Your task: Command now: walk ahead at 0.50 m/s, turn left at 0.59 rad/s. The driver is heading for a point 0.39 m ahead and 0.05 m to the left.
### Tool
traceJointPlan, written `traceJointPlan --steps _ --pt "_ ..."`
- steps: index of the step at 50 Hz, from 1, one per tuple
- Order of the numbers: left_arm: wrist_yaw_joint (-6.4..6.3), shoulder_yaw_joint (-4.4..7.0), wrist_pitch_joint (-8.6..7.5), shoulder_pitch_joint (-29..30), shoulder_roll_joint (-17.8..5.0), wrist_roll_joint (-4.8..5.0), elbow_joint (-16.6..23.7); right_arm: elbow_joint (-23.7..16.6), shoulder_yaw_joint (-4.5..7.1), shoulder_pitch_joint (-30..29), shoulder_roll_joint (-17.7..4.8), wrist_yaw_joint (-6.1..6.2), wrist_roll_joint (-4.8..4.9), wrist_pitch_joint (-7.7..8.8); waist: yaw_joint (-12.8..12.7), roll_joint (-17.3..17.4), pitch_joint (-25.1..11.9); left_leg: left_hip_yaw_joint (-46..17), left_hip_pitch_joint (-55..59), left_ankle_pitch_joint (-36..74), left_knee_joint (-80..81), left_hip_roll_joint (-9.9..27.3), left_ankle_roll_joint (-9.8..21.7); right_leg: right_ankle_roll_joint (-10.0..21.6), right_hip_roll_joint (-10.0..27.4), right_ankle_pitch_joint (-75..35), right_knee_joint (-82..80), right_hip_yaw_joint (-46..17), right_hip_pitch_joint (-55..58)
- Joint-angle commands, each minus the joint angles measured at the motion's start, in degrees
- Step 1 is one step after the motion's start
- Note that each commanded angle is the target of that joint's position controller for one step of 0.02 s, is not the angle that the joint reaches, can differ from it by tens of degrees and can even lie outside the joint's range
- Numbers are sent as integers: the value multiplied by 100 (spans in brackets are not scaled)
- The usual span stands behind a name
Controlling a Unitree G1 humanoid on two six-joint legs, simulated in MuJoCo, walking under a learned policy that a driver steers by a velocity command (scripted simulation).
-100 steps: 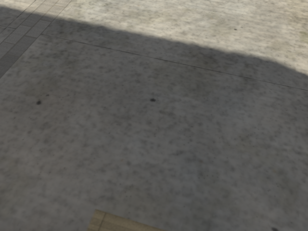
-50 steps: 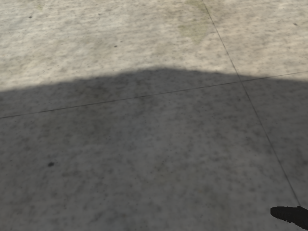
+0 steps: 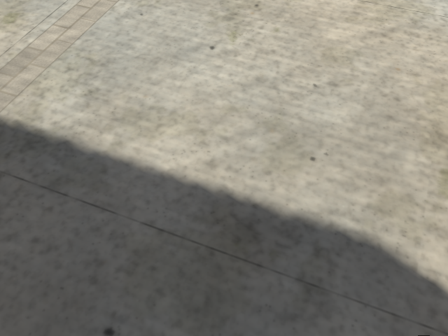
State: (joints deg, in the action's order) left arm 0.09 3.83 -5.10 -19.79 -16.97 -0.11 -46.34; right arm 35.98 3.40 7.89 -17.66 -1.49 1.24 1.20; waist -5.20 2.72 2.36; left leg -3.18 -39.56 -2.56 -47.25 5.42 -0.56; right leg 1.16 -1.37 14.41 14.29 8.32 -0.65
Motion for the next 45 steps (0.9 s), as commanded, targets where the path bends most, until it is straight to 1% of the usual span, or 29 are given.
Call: traceJointPlan --steps 1,3,5,6,7,8,9,10,11,12,13,14,15,18,22,24,26,29,30,31,32,33,34,36,38,40,42,44,45 --pt "-31 219 -43 236 -991 66 302 -568 -35 -630 -95 -119 19 106 19 -535 204 231 75 365 657 -17 109 791 1569 -1905 -513 -460 -22" --pt "-29 248 24 120 -1080 123 207 -707 -21 -849 -144 -179 31 102 12 -559 265 367 89 55 929 -87 248 710 1685 -2238 -353 -322 314" --pt "-51 287 100 129 -1215 165 178 -784 44 -788 -276 -213 7 81 180 -679 113 639 515 -507 1107 -343 464 590 1720 -3700 166 -89 545" --pt "-78 317 137 135 -1316 185 181 -762 116 -544 -408 -208 -19 55 365 -794 -116 815 984 -800 1127 -562 590 525 1702 -4733 683 37 597" --pt "-105 329 181 189 -1371 202 197 -623 241 98 -616 -187 -25 29 767 -776 -492 939 1876 -797 1343 -810 768 422 1601 -5387 1607 203 448" --pt "-136 274 186 179 -1247 185 242 -356 434 1110 -940 -103 2 -9 1270 -593 -1001 787 3439 -484 1628 -937 1001 227 1393 -5005 2915 328 -344" --pt "-118 87 132 -71 -692 -50 450 -234 576 1698 -1495 28 41 -62 1233 531 -1522 -1269 5409 -539 1673 333 1563 -68 886 -1388 4908 344 -2418" --pt "-48 -65 -58 -140 -431 -73 739 -450 540 1512 -1703 4 45 29 909 1237 -2448 -4443 6431 -1638 2683 1439 2559 -255 -136 1985 6427 -795 -4020" --pt "29 75 -200 491 -980 131 829 -439 400 1489 -1185 -37 -2 105 1251 482 -2126 -4015 6195 -1886 2996 1307 2242 -176 226 1590 6599 -1458 -4623" --pt "55 49 -280 783 -957 238 952 -385 332 1304 -981 -34 -28 160 1125 325 -1336 -3173 5405 -1579 3040 1086 2022 -80 432 1090 6258 -1336 -4715" --pt "3 32 -290 761 -861 142 869 -412 277 849 -834 -26 -49 184 799 -186 -828 -2467 4467 -463 3026 857 1809 -119 668 707 5755 -1276 -4378" --pt "-34 73 -232 675 -917 9 784 -467 211 507 -644 -11 -99 202 583 -143 -617 -1915 3809 840 3010 687 1695 -198 827 529 5369 -1251 -3941" --pt "-30 83 -147 535 -915 -31 721 -500 177 330 -592 13 -156 207 422 -31 -560 -1610 3344 1723 3054 585 1670 -278 873 467 5282 -1231 -3544" --pt "-67 17 25 374 -630 -76 616 -255 188 330 -698 87 -164 254 302 -44 -589 -871 2702 3304 3100 407 1678 -537 718 82 4704 -1009 -3120" --pt "-32 -102 43 1001 -345 -69 730 31 159 448 -684 214 -110 150 540 147 -608 -241 2597 3062 2990 -24 1289 -536 492 -1385 3039 -897 -2766" --pt "40 -111 12 1318 -352 -32 785 192 147 661 -705 244 -108 102 725 163 -660 -362 2779 2600 2948 75 1210 -476 378 -2000 2432 -942 -2546" --pt "92 -83 -1 1427 -437 -28 816 314 126 713 -687 239 -121 79 762 205 -620 -589 3044 2330 2793 271 1211 -370 356 -1927 2093 -1057 -2516" --pt "132 6 -28 1308 -611 -115 811 453 88 643 -606 225 -98 58 606 232 -563 -934 3357 2103 2201 398 1089 -81 286 -1462 1538 -1082 -2307" --pt "126 19 -51 1074 -601 -152 727 485 59 580 -535 227 -78 51 444 165 -595 -891 3300 1920 1870 222 943 47 262 -2038 1074 -1019 -1854" --pt "81 59 -78 970 -833 -208 732 488 24 794 -421 226 -162 84 511 -192 -824 -745 3066 1392 1400 -163 674 230 674 -4176 1056 -1384 -1101" --pt "40 71 -55 945 -1029 -272 804 576 -38 1528 -244 207 -253 134 834 -992 -1429 -653 2280 -407 697 -562 364 869 1507 -5896 1508 -2105 265" --pt "27 -38 50 762 -496 -225 742 743 -86 1745 -203 232 -199 91 619 -1380 -1955 -443 1953 -2474 23 -758 47 1504 2047 -5634 1406 -2785 665" --pt "58 -143 123 665 -189 -108 639 673 -34 1369 -445 244 -138 -32 485 -1338 -1781 -420 1703 -3617 -351 -658 -122 1613 2167 -4425 1044 -3233 384" --pt "96 -146 231 958 -325 -57 600 613 38 892 -502 316 -90 -323 479 -933 -1135 -382 1459 -3471 -587 -469 -292 1313 1964 -1872 525 -3230 -352" --pt "69 -83 305 1527 -535 -105 672 690 49 920 -406 355 -116 -477 668 -1075 -696 -268 1886 -2910 66 -325 -337 979 1595 -363 143 -2782 -1283" --pt "26 -83 388 1775 -483 -113 669 934 14 1177 -192 353 -136 -444 793 -1149 -635 14 2659 -1959 1014 -436 -260 745 1169 125 115 -2150 -1818" --pt "-24 -110 419 1634 -370 -43 558 1122 19 1314 -120 312 -206 -392 815 -1059 -731 240 3233 -993 1776 -561 -118 534 935 752 232 -1787 -1999" --pt "-13 -160 389 1430 -256 -78 431 953 19 980 -327 331 -298 -360 623 -680 -455 -259 3035 -1132 2232 -103 156 131 708 1413 441 -1604 -2142" --pt "-9 -134 385 1419 -254 -82 470 1067 79 897 -533 335 -236 -332 417 -1 -199 -306 2175 -2212 2287 -165 332 -16 399 1054 608 -1209 -1706"
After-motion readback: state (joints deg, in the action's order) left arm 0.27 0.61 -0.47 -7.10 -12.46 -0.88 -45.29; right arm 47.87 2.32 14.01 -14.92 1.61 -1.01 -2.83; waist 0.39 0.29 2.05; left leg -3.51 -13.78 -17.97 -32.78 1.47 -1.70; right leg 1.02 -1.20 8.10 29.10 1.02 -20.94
